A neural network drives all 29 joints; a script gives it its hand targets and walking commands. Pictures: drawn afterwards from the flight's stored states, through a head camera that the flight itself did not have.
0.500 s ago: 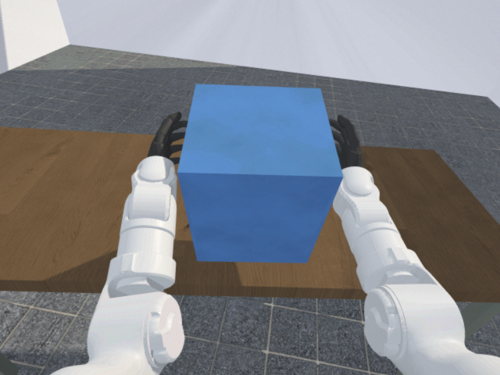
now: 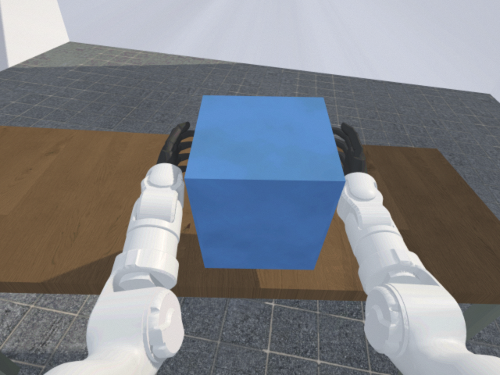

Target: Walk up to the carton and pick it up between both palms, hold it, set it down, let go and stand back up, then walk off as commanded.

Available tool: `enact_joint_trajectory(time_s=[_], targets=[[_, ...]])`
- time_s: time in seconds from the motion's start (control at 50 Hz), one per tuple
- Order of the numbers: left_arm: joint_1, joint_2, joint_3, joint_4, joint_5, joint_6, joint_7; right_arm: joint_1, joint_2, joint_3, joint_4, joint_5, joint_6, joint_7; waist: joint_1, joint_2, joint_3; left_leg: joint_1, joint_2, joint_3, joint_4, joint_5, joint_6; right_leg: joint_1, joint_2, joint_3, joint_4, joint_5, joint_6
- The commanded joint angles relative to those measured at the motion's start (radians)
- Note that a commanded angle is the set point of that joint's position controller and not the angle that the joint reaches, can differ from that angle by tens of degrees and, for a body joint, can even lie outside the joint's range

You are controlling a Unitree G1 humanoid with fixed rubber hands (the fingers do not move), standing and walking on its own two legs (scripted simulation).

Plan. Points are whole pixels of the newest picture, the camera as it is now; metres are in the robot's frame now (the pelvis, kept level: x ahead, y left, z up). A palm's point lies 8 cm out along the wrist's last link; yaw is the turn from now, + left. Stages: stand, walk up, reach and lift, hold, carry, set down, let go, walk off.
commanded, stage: set down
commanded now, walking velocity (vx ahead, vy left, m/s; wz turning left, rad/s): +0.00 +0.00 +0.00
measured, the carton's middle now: (261, 186) +0.42 -0.05 +0.12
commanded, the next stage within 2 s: none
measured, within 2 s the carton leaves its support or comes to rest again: rests again in 1.48 s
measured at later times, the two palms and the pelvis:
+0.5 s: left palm (171, 170) +0.43 +0.11 +0.16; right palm (346, 172) +0.40 -0.19 +0.17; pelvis +0.01 +0.00 +0.00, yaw +0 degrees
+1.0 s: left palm (177, 174) +0.44 +0.10 +0.14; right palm (346, 178) +0.40 -0.20 +0.15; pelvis +0.02 +0.00 +0.00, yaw +0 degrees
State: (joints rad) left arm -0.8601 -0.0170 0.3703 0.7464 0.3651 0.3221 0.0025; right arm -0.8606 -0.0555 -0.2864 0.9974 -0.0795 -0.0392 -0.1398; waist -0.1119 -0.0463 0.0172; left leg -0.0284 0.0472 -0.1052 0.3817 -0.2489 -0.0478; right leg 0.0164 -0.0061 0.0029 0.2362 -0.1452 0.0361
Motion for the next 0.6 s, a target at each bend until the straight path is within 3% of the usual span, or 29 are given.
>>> enact_joint_trajectory(time_s=[0.0, 0.58], targets=[[-0.761, -0.539, -0.277, -0.073, -0.107, -0.143, -0.164, -0.636, 0.575, 0.130, -0.144, -0.061, -0.057, 0.140, -0.069, 0.052, -0.400, 0.024, -0.103, 0.200, -0.117, 0.219, -0.019, 0.150, 0.044, -0.130, 0.034, 0.321, 0.031], [-0.756, -0.522, -0.248, 0.001, -0.108, -0.180, -0.192, -0.570, 0.603, 0.034, -0.124, -0.153, -0.036, 0.138, -0.136, 0.065, -0.419, -0.012, -0.099, 0.207, -0.106, 0.271, -0.033, 0.150, 0.039, -0.129, 0.062, 0.463, 0.047]])
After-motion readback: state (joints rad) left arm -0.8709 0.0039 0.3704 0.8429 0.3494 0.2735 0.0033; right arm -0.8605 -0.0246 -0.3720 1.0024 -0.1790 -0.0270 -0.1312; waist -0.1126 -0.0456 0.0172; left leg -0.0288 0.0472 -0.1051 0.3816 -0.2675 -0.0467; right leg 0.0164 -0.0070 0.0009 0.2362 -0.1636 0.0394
